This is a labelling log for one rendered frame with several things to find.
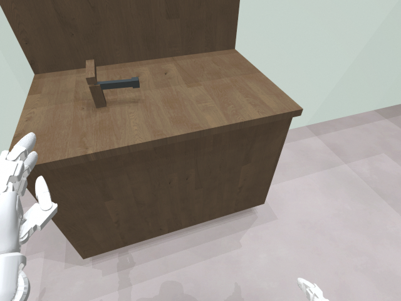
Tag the right robot hand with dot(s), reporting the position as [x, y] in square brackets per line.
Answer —
[312, 292]

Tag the counter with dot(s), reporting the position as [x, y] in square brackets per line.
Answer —
[199, 140]

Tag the left robot forearm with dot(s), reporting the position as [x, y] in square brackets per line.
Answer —
[14, 284]

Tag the left robot hand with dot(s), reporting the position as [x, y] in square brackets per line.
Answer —
[15, 167]

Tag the tap lever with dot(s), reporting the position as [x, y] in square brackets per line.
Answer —
[134, 82]

